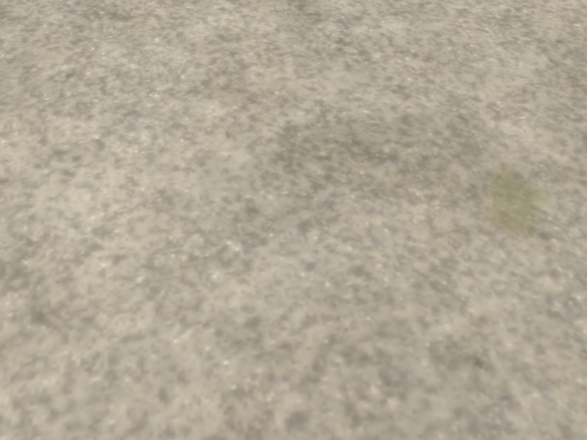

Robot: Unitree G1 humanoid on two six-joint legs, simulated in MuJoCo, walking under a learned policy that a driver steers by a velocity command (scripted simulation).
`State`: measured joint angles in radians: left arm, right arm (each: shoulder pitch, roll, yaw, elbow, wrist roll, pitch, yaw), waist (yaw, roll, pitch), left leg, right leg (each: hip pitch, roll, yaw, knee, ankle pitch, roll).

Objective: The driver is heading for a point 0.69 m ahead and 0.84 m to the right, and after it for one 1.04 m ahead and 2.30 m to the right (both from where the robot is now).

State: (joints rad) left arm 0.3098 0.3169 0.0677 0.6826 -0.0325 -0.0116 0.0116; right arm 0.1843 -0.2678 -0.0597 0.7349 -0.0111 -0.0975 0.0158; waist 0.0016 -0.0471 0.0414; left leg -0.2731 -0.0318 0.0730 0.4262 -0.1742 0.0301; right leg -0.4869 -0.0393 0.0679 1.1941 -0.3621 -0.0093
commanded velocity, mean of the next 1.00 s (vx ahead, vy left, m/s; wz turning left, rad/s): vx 0.50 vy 0.00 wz -0.60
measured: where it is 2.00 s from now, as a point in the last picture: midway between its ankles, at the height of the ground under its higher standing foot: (496, 260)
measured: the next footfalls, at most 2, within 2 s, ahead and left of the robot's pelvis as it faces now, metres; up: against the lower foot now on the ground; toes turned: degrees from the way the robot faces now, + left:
right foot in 0.34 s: +0.34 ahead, -0.18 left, +0.00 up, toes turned -15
left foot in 0.82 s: +0.67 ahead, -0.08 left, +0.00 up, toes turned -33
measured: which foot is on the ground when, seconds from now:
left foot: down 0.00-0.34, up 0.36-0.80, down 0.82-1.00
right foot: up 0.00-0.32, down 0.34-0.82, up 0.84-1.00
